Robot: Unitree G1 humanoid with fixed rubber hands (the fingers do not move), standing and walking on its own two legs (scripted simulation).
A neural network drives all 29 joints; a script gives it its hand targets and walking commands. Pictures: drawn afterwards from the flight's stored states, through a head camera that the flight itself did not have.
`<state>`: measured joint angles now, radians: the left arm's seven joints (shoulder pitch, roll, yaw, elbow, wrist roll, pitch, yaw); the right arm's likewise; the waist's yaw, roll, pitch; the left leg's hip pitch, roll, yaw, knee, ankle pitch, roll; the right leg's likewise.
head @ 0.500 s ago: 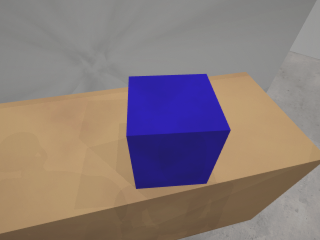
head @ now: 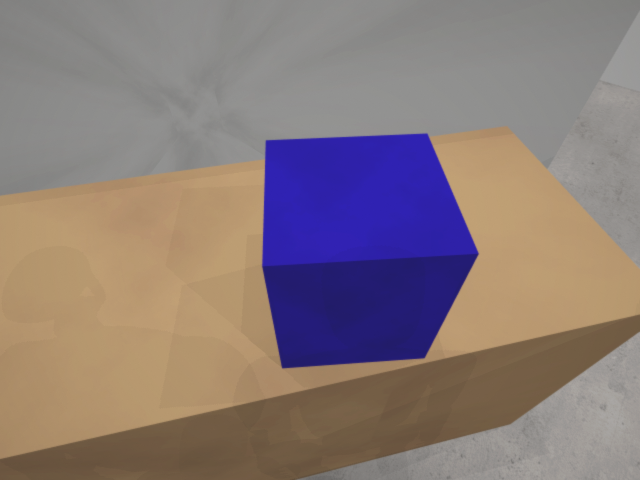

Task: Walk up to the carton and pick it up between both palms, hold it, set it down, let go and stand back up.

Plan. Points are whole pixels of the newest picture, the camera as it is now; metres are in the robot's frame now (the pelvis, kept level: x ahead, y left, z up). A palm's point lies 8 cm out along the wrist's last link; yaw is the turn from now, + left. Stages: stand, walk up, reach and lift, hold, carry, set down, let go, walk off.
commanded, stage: stand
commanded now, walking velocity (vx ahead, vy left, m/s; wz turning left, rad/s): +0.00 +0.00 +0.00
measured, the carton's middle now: (350, 257) +0.40 -0.02 +0.05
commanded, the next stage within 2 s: none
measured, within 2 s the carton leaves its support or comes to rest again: neither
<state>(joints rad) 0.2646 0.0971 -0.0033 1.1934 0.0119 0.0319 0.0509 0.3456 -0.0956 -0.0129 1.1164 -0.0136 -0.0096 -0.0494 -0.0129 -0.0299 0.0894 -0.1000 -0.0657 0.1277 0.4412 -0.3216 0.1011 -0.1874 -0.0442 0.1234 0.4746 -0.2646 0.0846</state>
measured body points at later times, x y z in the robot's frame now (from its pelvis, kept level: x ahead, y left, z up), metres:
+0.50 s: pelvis +0.01 -0.01 +0.00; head +0.02 +0.00 +0.45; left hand +0.01 +0.20 -0.17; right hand -0.04 -0.21 -0.16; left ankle -0.04 +0.05 -0.74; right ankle +0.00 -0.17 -0.74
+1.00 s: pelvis +0.02 +0.00 +0.00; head +0.04 +0.02 +0.45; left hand +0.00 +0.20 -0.17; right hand -0.02 -0.21 -0.15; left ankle -0.04 +0.05 -0.74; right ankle +0.00 -0.17 -0.74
